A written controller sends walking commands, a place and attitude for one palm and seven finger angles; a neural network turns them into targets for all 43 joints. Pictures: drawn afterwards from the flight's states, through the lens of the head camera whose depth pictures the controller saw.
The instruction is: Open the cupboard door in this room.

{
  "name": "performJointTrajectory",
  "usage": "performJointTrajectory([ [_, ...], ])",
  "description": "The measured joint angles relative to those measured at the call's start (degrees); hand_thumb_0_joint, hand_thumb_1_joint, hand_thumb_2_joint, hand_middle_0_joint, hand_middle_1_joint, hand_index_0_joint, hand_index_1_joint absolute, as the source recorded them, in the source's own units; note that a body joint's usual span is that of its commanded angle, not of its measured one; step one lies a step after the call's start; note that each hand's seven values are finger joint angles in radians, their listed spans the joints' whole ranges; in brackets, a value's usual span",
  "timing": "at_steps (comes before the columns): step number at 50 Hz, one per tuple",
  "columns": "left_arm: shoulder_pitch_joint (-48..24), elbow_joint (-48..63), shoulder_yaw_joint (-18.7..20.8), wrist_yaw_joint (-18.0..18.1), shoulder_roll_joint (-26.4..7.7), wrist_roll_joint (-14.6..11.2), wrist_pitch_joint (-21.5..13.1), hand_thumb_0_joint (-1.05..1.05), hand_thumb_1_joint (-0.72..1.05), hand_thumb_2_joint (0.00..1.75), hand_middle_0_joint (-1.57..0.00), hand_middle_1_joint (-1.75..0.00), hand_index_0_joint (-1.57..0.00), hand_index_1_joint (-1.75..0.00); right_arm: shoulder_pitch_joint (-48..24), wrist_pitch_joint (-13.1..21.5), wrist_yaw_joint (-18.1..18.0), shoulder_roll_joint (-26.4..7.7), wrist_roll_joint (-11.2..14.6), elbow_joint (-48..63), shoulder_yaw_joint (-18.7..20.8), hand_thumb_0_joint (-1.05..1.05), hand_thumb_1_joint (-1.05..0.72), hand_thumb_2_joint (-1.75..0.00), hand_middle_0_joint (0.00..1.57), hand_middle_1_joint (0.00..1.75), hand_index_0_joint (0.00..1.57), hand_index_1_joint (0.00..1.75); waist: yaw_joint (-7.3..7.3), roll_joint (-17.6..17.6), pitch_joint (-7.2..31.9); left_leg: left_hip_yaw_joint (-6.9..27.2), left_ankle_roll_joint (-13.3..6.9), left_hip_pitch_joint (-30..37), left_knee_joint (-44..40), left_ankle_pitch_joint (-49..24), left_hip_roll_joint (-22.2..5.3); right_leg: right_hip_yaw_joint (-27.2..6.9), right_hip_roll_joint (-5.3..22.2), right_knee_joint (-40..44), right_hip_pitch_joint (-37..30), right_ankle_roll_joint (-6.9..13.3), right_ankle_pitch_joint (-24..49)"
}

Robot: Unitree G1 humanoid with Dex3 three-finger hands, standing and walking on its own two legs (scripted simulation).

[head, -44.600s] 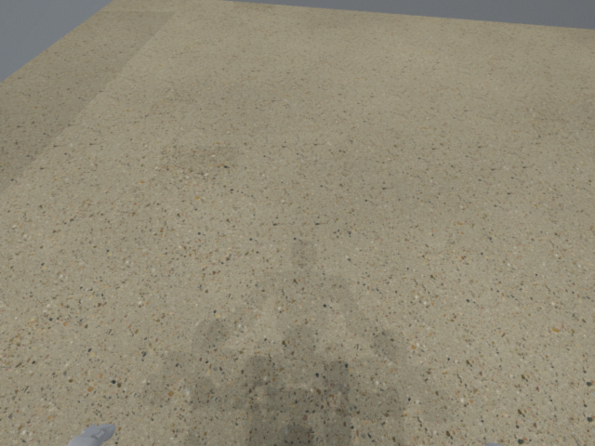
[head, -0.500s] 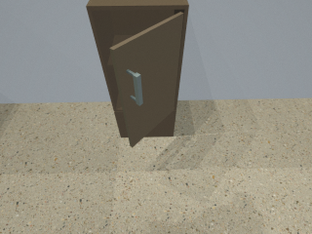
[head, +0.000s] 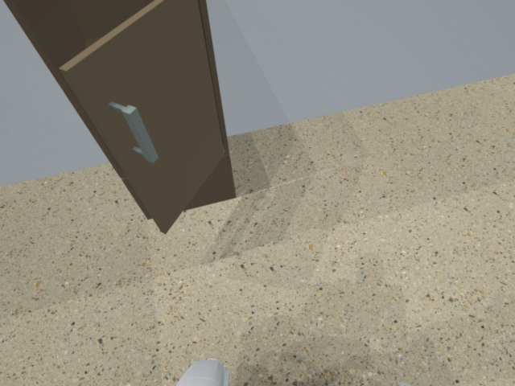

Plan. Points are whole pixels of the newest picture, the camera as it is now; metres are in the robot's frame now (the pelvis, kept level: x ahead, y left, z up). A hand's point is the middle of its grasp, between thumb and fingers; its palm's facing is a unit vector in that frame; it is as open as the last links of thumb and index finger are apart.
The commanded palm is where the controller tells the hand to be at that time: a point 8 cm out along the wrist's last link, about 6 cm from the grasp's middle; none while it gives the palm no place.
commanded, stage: walk to a spot facing it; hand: left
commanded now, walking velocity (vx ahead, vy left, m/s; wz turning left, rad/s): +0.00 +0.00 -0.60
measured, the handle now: (134, 133) +0.57 +0.31 +0.00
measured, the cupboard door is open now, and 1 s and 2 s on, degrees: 47 47 47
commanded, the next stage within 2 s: none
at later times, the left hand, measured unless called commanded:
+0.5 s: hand (162, 358) +0.17 +0.20 -0.17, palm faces -0.27 -0.91 -0.30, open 7.4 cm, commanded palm none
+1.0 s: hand (263, 304) +0.27 +0.02 -0.17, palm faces -0.61 -0.76 -0.22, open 7.4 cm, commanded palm none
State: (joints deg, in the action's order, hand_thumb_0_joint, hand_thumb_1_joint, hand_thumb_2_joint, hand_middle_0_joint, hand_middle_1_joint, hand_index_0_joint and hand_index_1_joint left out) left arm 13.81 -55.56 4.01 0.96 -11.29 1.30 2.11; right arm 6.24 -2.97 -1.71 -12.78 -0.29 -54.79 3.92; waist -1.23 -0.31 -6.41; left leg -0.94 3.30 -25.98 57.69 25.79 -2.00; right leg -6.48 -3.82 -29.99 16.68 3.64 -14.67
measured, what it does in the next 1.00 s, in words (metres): steps on the spot, turning right: left foot, then right foot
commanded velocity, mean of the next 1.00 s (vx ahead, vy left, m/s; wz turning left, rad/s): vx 0.13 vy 0.00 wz -0.60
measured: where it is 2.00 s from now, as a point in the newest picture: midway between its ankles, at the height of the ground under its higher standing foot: (371, 353)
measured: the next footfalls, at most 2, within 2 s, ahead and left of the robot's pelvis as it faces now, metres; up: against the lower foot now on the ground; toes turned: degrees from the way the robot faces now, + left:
left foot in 0.20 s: +0.05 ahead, +0.17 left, +0.00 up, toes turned -9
right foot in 0.46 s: +0.01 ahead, -0.13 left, +0.00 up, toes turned -17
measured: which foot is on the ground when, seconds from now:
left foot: up 0.00-0.18, down 0.20-0.44, up 0.46-0.66, down 0.68-0.94, up 0.96-1.00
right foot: down 0.00-0.18, up 0.20-0.44, down 0.46-0.68, up 0.70-0.94, down 0.96-1.00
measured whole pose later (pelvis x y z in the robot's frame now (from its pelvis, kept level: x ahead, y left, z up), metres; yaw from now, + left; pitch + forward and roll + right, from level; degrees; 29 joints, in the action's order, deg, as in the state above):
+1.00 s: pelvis +0.04 -0.06 -0.02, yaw -37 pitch +1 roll +0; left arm 5.3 -50.5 3.9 -3.0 -14.3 1.1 -0.3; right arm 21.9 -0.6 0.1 -14.0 -1.2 -56.3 2.1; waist 2.4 0.5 -4.4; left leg -6.5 4.4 -17.8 51.6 29.7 -10.7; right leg 3.7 1.1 -37.1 21.8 2.8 -16.0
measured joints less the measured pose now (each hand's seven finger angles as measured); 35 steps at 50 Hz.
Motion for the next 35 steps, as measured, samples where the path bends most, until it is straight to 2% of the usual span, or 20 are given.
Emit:
performJointTrajectory([
  [6,0.24,0.45,0.59,-0.16,-1.00,0.25,0.26,0.01,0.90,0.90,-0.21,-0.30,-0.20,-0.30,-3.14,0.83,-0.09,1.18,0.60,2.65,-0.46,0.01,-0.91,-0.90,0.20,0.29,0.20,0.30,-1.11,-1.90,0.92,1.45,-0.34,3.53,-11.28,-0.59,1.40,-4.79,-1.34,2.93,-0.34,-0.91,2.40],
  [9,0.08,0.97,0.89,-0.19,-1.80,-0.02,0.79,0.01,0.90,0.90,-0.21,-0.30,-0.20,-0.30,-3.36,1.82,-0.27,1.46,0.73,3.90,-1.00,0.01,-0.91,-0.90,0.20,0.29,0.20,0.30,-1.04,-2.25,1.90,2.06,-1.15,8.18,-23.89,-5.85,1.37,-6.53,-2.65,0.97,1.00,-1.89,1.76],
  [10,0.26,1.41,0.85,-0.39,-1.66,-0.30,1.02,0.01,0.90,0.90,-0.21,-0.30,-0.20,-0.30,-2.71,2.42,-0.28,0.74,0.41,4.74,-1.22,0.01,-0.91,-0.90,0.20,0.29,0.20,0.30,-0.75,-0.52,2.86,3.49,-2.55,9.78,-28.78,-8.74,-0.38,-5.37,-3.97,-1.68,2.71,-2.29,-0.77],
  [12,-1.42,1.81,1.09,-1.00,-2.96,-0.28,1.39,0.01,0.91,0.90,-0.20,-0.30,-0.20,-0.30,-2.21,2.89,-0.57,1.19,-0.44,4.98,-1.38,0.01,-0.91,-0.90,0.20,0.29,0.20,0.30,-0.70,-1.48,2.08,2.81,-1.95,9.19,-26.92,-9.49,-0.53,-1.59,-2.25,-12.76,6.81,-4.07,-10.24],
  [13,-2.33,2.09,1.34,-1.28,-3.65,-0.04,1.43,0.01,0.91,0.90,-0.20,-0.30,-0.20,-0.30,-1.61,2.97,-0.51,1.47,-0.92,5.00,-1.68,0.01,-0.91,-0.90,0.20,0.29,0.20,0.30,-0.81,-1.97,1.60,2.36,-1.51,9.41,-26.43,-9.09,-0.75,0.14,-1.37,-18.77,8.73,-4.81,-12.73],
  [15,-4.09,2.83,1.71,-1.74,-4.53,0.02,1.44,0.01,0.91,0.90,-0.20,-0.30,-0.20,-0.30,0.00,2.91,-0.37,1.67,-1.50,4.98,-2.10,0.01,-0.91,-0.90,0.20,0.29,0.20,0.30,-0.91,-1.98,0.87,1.90,-0.80,10.31,-26.98,-8.99,-1.68,3.22,0.37,-26.81,11.27,-5.80,-14.52],
  [16,-4.79,3.35,1.77,-1.97,-4.72,-0.02,1.40,0.01,0.91,0.90,-0.20,-0.30,-0.20,-0.30,0.75,2.77,-0.34,1.58,-1.68,4.88,-2.20,0.01,-0.91,-0.90,0.20,0.29,0.20,0.30,-0.95,-1.60,0.56,1.64,-0.52,10.77,-27.35,-9.11,-2.33,4.59,1.24,-27.90,11.65,-6.05,-14.75],
  [20,-6.01,5.12,1.35,-2.86,-4.90,-0.20,1.05,0.01,0.91,0.90,-0.20,-0.30,-0.19,-0.30,3.22,2.10,0.05,0.50,-1.83,4.22,-1.98,0.01,-0.91,-0.90,0.20,0.29,0.20,0.30,-0.43,0.76,0.03,-0.37,0.60,11.84,-26.48,-8.10,-5.33,8.55,3.31,-19.05,8.26,-5.66,-12.33],
  [22,-5.77,5.87,1.05,-3.15,-5.23,-0.26,0.60,0.01,0.91,0.90,-0.20,-0.30,-0.19,-0.30,4.59,1.68,0.35,-0.33,-1.53,4.16,-1.67,0.01,-0.91,-0.90,0.20,0.30,0.20,0.30,0.07,1.38,0.35,-1.65,1.45,11.18,-23.37,-6.07,-6.48,9.46,3.67,-10.15,4.32,-4.73,-5.80],
  [23,-5.21,6.53,0.88,-3.15,-6.04,-0.12,0.12,0.01,0.91,0.90,-0.20,-0.30,-0.19,-0.30,5.45,1.37,0.52,-0.44,-1.19,4.39,-1.48,0.01,-0.90,-0.90,0.20,0.30,0.20,0.30,0.36,0.02,1.10,-3.06,1.36,9.55,-19.76,-4.42,-5.89,7.69,4.80,-5.50,2.74,-3.07,-0.22],
  [24,-5.44,6.34,0.85,-2.73,-5.92,-0.08,-0.30,0.01,0.91,0.90,-0.20,-0.30,-0.19,-0.30,5.31,0.89,0.54,-1.16,-0.82,4.10,-1.21,0.01,-0.90,-0.90,0.20,0.30,0.20,0.30,0.39,0.27,0.84,-2.63,1.10,7.46,-14.23,-0.04,-5.79,6.80,4.46,-6.73,3.72,-2.40,0.34],
  [26,-5.80,5.92,0.39,-2.10,-5.07,0.08,0.03,0.00,0.91,0.90,-0.20,-0.30,-0.19,-0.30,4.59,-0.12,0.52,-2.64,-0.33,3.24,-0.56,0.01,-0.91,-0.90,0.20,0.29,0.20,0.30,0.90,1.28,-0.18,-0.56,0.33,3.64,-3.88,4.72,-4.57,5.75,3.48,-9.09,4.57,-2.53,-2.68],
  [28,-5.53,5.57,0.15,-1.52,-4.43,0.39,0.66,0.00,0.91,0.90,-0.20,-0.30,-0.20,-0.30,4.16,-0.39,0.54,-3.28,-0.21,2.71,-0.23,0.01,-0.91,-0.90,0.20,0.29,0.20,0.30,1.24,0.83,-0.41,-0.62,0.04,1.45,0.38,4.66,-3.17,4.06,3.05,-8.03,4.35,-3.01,-3.17],
  [30,-5.13,5.13,-0.01,-1.21,-4.13,0.52,1.03,0.00,0.91,0.90,-0.20,-0.30,-0.20,-0.30,4.08,-0.08,0.57,-3.18,-0.09,2.83,-0.18,0.01,-0.91,-0.90,0.20,0.29,0.20,0.30,1.52,-0.50,-0.27,-1.58,0.03,1.47,-2.59,3.39,-1.93,2.07,2.87,-6.08,4.06,-3.43,-1.84],
  [33,-4.43,4.33,-0.27,-1.29,-3.84,0.28,1.43,0.01,0.91,0.90,-0.20,-0.30,-0.20,-0.30,5.13,1.28,0.58,-2.68,-0.01,3.71,-0.54,0.01,-0.91,-0.90,0.20,0.29,0.20,0.30,2.06,-2.20,0.74,-2.89,-0.14,5.43,-16.30,-1.79,-0.41,-0.70,2.37,-5.06,4.36,-3.86,-0.90],
  [34,-3.91,4.34,-0.39,-1.50,-3.38,0.05,1.76,0.01,0.91,0.90,-0.20,-0.30,-0.20,-0.30,6.22,2.05,0.58,-3.11,-0.28,4.28,-0.81,0.01,-0.91,-0.90,0.20,0.29,0.20,0.30,2.25,-1.27,1.82,-2.24,-1.01,7.32,-22.57,-1.44,-1.04,-0.72,1.29,-6.56,5.46,-3.59,-3.25],
  [35,-3.87,4.22,-0.44,-1.79,-3.07,-0.15,2.13,0.01,0.91,0.90,-0.20,-0.30,-0.20,-0.30,7.05,2.81,0.39,-3.25,-0.79,4.44,-0.93,0.01,-0.91,-0.90,0.20,0.29,0.20,0.30,2.64,-0.51,2.33,-2.02,-1.61,7.19,-23.92,-5.62,-1.81,0.27,0.77,-10.25,7.08,-3.66,-8.01],
])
